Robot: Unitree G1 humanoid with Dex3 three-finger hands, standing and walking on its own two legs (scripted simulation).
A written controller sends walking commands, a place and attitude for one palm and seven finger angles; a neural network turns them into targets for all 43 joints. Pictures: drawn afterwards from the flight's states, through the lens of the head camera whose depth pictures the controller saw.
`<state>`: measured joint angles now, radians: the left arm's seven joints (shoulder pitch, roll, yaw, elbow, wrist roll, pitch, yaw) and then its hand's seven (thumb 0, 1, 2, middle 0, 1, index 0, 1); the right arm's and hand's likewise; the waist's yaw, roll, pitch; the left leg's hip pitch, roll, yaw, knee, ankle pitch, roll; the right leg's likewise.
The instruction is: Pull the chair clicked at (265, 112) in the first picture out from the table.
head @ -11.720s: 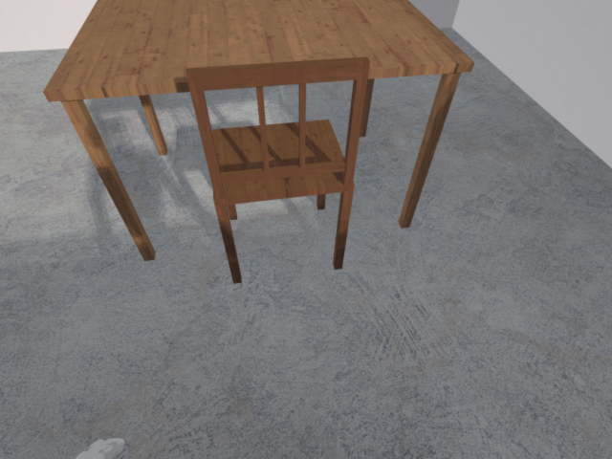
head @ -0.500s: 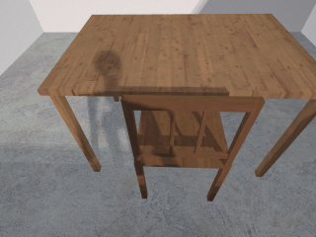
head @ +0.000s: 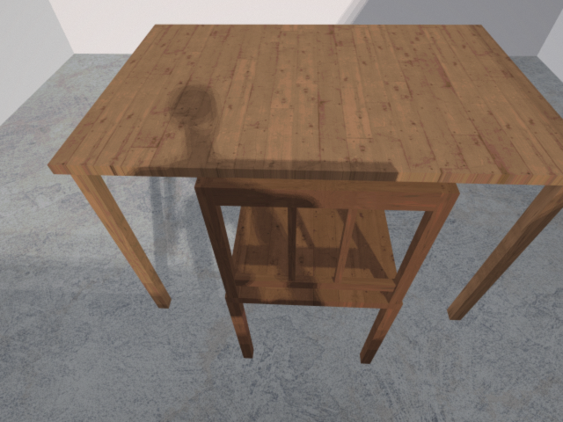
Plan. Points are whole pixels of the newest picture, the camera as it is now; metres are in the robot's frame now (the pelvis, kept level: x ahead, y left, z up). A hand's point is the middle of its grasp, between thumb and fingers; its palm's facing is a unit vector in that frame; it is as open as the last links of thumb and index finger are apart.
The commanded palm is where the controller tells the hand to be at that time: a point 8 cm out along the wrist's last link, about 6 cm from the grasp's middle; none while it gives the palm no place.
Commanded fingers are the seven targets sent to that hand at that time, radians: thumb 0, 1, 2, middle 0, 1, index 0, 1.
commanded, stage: look again from close up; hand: left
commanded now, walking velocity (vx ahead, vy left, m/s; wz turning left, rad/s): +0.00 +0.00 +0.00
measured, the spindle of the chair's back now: (292, 245) +0.46 +0.01 -0.09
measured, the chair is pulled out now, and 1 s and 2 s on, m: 0.00 0.00 0.00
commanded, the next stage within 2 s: raise the hand toward the chair's back in 0.46 s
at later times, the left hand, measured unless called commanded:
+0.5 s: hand out of the picture +0.00 +0.16 -0.17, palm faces +0.03 -0.98 -0.20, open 7.3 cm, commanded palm none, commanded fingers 0.00 0.90 0.90 -0.20 -0.30 -0.20 -0.30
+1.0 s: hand out of the picture +0.14 +0.16 -0.08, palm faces -0.01 -1.00 +0.04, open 9.4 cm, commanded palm +0.11 +0.23 -0.06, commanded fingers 0.00 0.36 0.67 -0.15 -0.22 -0.15 -0.22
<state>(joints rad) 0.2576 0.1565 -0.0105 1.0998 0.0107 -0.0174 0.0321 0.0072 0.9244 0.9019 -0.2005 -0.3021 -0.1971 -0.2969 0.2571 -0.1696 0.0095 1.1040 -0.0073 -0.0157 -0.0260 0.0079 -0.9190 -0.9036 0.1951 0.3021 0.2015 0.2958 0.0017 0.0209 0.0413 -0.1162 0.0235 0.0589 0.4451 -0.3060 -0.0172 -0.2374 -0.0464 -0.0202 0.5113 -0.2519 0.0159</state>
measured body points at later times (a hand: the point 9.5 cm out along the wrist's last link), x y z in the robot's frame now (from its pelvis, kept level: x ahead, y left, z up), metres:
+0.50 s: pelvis +0.00 -0.01 +0.00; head +0.01 -0.02 +0.45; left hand +0.00 +0.22 -0.15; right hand -0.01 -0.22 -0.16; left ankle -0.04 +0.13 -0.74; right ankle +0.01 -0.13 -0.74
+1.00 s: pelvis -0.05 +0.00 -0.09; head +0.00 +0.03 +0.36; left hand +0.13 +0.22 -0.08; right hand +0.20 -0.25 -0.09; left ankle -0.04 +0.13 -0.74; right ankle +0.01 -0.13 -0.74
